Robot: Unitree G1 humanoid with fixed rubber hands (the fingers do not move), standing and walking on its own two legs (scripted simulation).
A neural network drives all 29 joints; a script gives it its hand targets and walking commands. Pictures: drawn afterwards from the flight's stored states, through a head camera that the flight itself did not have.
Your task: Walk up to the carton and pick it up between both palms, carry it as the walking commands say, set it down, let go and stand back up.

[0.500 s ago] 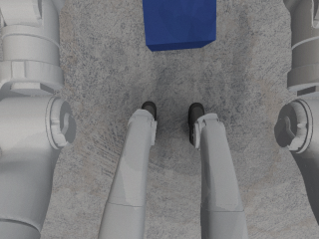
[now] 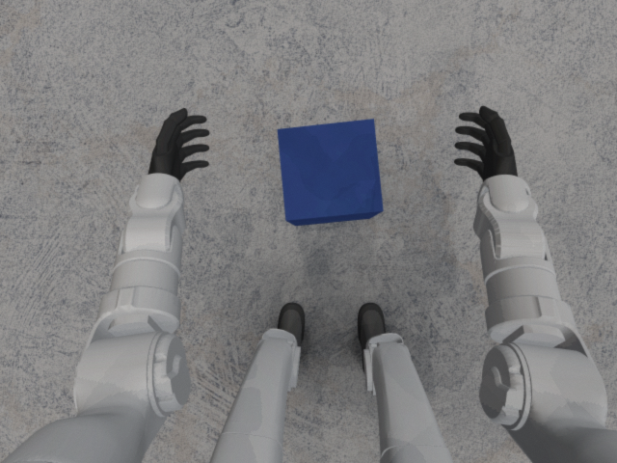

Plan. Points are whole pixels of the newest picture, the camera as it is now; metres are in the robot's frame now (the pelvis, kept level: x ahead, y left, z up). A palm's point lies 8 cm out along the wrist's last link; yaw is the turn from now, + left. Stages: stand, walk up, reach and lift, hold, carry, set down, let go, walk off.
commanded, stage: let go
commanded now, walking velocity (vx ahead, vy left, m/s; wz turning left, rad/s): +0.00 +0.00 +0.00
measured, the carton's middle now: (329, 179) +0.50 +0.02 -0.58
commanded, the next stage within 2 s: stand in 1.06 s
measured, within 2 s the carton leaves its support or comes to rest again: neither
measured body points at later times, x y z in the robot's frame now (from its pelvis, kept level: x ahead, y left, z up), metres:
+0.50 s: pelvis +0.04 +0.00 +0.06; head +0.14 +0.00 +0.50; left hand +0.25 +0.24 -0.03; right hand +0.27 -0.22 -0.03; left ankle +0.03 +0.11 -0.67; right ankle +0.04 -0.12 -0.67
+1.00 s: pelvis +0.05 +0.00 +0.07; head +0.06 +0.00 +0.51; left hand +0.21 +0.23 -0.01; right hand +0.22 -0.23 -0.01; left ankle +0.03 +0.11 -0.67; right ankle +0.04 -0.12 -0.67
